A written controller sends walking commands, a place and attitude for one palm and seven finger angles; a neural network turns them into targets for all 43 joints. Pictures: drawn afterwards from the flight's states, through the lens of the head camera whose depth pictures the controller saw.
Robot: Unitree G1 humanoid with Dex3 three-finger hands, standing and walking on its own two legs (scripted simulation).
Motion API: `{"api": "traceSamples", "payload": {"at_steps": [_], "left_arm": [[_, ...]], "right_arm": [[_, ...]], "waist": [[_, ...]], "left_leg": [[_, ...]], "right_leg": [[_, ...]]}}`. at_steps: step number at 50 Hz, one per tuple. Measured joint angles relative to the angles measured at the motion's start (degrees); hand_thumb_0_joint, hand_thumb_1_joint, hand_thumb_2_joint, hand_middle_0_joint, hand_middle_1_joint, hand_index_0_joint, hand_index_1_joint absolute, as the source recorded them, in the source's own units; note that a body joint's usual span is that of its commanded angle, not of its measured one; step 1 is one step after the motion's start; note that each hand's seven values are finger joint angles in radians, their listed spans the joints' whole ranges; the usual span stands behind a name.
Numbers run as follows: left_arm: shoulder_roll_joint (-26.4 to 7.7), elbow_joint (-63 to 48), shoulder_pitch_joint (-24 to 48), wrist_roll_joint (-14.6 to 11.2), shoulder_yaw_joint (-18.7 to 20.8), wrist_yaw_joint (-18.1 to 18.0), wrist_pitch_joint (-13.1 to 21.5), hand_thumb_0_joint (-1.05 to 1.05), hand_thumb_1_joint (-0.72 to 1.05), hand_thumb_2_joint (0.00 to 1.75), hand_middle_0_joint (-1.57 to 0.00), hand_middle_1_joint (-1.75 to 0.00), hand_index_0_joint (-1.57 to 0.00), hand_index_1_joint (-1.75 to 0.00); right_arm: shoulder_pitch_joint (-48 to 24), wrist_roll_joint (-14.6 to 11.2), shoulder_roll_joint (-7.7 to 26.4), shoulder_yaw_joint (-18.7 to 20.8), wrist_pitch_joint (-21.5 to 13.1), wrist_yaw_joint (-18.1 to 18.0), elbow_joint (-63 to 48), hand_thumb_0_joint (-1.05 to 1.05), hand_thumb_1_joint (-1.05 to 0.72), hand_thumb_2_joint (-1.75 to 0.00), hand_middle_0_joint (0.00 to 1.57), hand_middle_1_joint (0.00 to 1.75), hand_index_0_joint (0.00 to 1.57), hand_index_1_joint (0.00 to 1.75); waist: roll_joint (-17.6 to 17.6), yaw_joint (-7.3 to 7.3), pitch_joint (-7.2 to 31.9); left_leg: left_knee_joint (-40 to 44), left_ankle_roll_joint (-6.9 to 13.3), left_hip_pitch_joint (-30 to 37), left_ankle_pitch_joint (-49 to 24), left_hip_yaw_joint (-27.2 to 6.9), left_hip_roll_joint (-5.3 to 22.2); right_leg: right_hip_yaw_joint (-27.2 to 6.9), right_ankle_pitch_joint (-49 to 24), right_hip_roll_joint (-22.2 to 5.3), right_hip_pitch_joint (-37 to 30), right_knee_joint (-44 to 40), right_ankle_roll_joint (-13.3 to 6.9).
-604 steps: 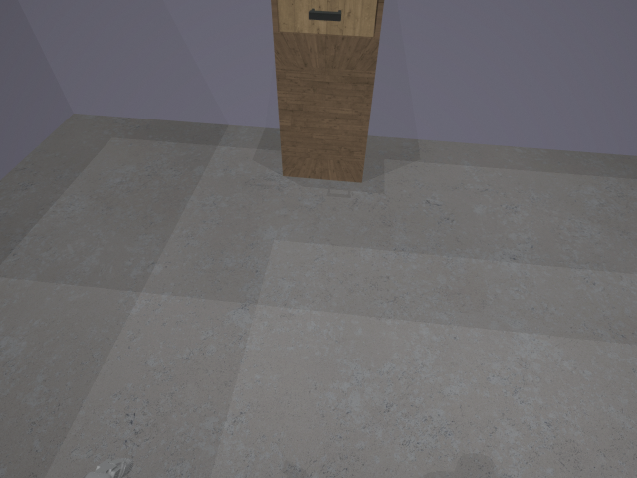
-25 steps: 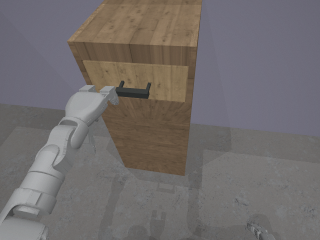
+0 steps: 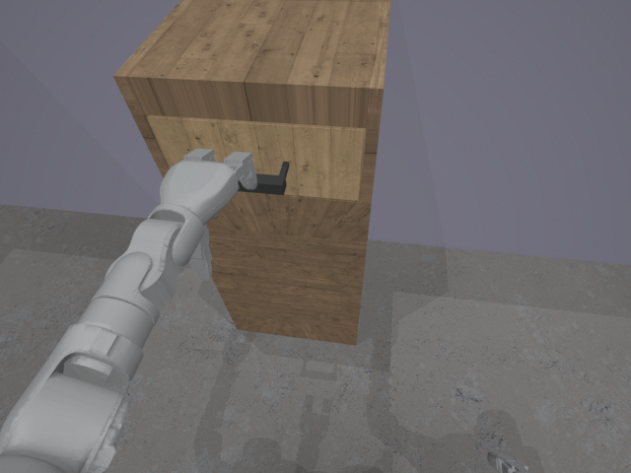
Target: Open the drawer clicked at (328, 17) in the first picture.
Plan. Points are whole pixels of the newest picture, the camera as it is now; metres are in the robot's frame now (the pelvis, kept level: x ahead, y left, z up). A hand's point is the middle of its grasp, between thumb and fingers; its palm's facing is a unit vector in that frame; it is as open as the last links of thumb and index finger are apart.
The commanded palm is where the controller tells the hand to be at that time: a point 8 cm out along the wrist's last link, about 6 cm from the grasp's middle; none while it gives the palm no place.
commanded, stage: move the hooked fingers above the handle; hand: left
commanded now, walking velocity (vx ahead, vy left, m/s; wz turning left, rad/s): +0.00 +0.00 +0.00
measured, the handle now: (254, 174) +0.58 +0.14 +0.02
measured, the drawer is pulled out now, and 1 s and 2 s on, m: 0.00 0.00 0.00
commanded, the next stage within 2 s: none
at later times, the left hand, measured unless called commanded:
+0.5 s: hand (253, 177) +0.51 +0.12 +0.08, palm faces -0.05 -0.05 -1.00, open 13.8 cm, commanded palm +0.50 +0.16 +0.13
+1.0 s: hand (233, 176) +0.51 +0.16 +0.08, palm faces -0.01 -0.06 -1.00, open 13.8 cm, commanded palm +0.50 +0.16 +0.13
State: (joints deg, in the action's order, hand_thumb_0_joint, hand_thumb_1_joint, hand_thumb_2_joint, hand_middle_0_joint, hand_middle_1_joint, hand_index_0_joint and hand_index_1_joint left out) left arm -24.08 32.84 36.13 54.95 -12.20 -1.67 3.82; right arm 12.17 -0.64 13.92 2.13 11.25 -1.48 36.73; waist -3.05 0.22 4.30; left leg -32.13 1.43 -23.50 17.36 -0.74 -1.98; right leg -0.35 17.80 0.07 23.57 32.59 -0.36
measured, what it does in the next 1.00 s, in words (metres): stands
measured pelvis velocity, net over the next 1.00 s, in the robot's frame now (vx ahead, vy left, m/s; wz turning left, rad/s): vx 0.00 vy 0.01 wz -0.02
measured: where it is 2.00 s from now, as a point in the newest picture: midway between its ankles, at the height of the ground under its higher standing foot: outside the picture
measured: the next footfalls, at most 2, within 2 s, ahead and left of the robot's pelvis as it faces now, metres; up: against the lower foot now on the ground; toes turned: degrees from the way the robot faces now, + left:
none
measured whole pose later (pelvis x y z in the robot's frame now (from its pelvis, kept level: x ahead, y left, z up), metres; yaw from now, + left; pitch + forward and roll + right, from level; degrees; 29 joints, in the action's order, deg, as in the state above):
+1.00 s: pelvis +0.00 +0.01 -0.01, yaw -1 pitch +17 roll -1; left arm -26.8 57.1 55.1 60.1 -7.5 -10.2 8.3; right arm 20.4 0.9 14.4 3.5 8.0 -1.9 39.3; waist -1.9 -6.4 7.0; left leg -39.2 1.7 -36.1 19.9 -0.3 -0.8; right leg -0.7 18.6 1.3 35.2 36.8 -0.1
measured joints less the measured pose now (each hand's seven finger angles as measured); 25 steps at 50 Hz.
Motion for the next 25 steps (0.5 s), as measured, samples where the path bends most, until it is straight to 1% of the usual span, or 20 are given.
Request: {"api": "traceSamples", "payload": {"at_steps": [4, 9, 12, 15, 18, 20, 23, 25], "left_arm": [[0.39, 5.61, 3.95, 0.88, 1.3, -2.07, 1.48, 0.0, -0.49, 0.3, -0.32, -1.2, -0.32, -1.2], [-0.62, 12.93, 9.42, 3.13, 2.78, -5.29, -0.19, 0.0, -0.49, 0.3, -0.32, -1.2, -0.32, -1.2], [-1.21, 16.89, 12.0, 3.48, 3.12, -5.62, -1.64, 0.0, -0.49, 0.3, -0.32, -1.2, -0.32, -1.2], [-1.54, 20.21, 14.08, 3.14, 2.74, -4.71, -2.13, 0.0, -0.49, 0.3, -0.31, -1.2, -0.32, -1.2], [-1.55, 21.76, 15.43, 2.75, 2.5, -3.65, -0.88, 0.0, -0.49, 0.3, -0.31, -1.2, -0.32, -1.2], [-1.46, 22.57, 16.38, 2.82, 2.55, -3.63, 0.51, 0.0, -0.49, 0.3, -0.32, -1.2, -0.32, -1.2], [-1.68, 24.4, 18.29, 3.54, 3.72, -4.96, 2.13, 0.0, -0.49, 0.3, -0.32, -1.2, -0.32, -1.2], [-2.19, 25.73, 19.77, 4.38, 4.95, -6.6, 2.28, 0.0, -0.49, 0.3, -0.32, -1.2, -0.32, -1.2]], "right_arm": [[0.35, 0.14, -0.39, -0.44, -0.21, -0.42, 0.04, 0.0, -0.91, -0.9, 0.21, 0.3, 0.21, 0.3], [1.9, 0.47, -0.28, -0.18, -0.55, -0.42, 0.52, 0.0, -0.91, -0.9, 0.21, 0.3, 0.21, 0.3], [3.47, 0.61, 0.08, 0.26, -0.49, -0.45, 1.16, 0.0, -0.91, -0.9, 0.21, 0.3, 0.21, 0.3], [5.22, 0.57, 0.47, 0.66, -0.45, -0.61, 1.95, 0.0, -0.91, -0.9, 0.21, 0.3, 0.21, 0.3], [6.84, 0.68, 0.83, 1.06, -0.59, -0.83, 2.56, 0.0, -0.91, -0.9, 0.21, 0.3, 0.21, 0.3], [7.71, 0.76, 1.1, 1.23, -0.88, -1.0, 2.9, 0.0, -0.91, -0.9, 0.21, 0.3, 0.21, 0.3], [8.44, 0.82, 1.52, 1.19, -1.52, -1.22, 3.16, 0.0, -0.91, -0.9, 0.21, 0.3, 0.21, 0.3], [8.81, 0.93, 1.71, 1.2, -2.08, -1.25, 3.05, 0.0, -0.91, -0.9, 0.21, 0.3, 0.21, 0.3]], "waist": [[0.6, -1.02, 0.21], [0.61, -2.26, 0.44], [0.31, -2.94, 0.74], [0.21, -3.86, 0.93], [0.35, -4.89, 0.97], [0.49, -5.69, 1.03], [0.74, -7.14, 1.16], [0.81, -8.07, 1.34]], "left_leg": [[-0.95, -0.2, -1.43, 0.28, 0.28, 0.22], [-2.35, -0.52, -4.39, 0.47, 0.36, 0.62], [-2.78, -0.61, -5.75, 0.5, 0.35, 0.84], [-2.96, -0.69, -6.52, 0.52, 0.19, 0.99], [-3.13, -0.78, -7.08, 0.57, 0.08, 1.18], [-3.44, -0.82, -7.66, 0.69, 0.03, 1.31], [-4.28, -0.87, -9.16, 0.97, 0.22, 1.54], [-4.99, -0.87, -10.54, 1.19, 0.5, 1.72]], "right_leg": [[-0.25, 0.32, 0.23, 1.7, 1.29, -0.22], [-0.3, 0.39, 0.64, 4.71, 2.62, -0.53], [-0.27, 0.3, 0.86, 6.02, 2.89, -0.62], [-0.11, 0.24, 1.01, 6.68, 2.89, -0.68], [0.01, 0.17, 1.2, 7.13, 2.81, -0.77], [0.06, 0.15, 1.34, 7.62, 2.89, -0.82], [-0.11, 0.2, 1.58, 9.11, 3.51, -0.86], [-0.37, 0.24, 1.76, 10.57, 4.12, -0.86]]}}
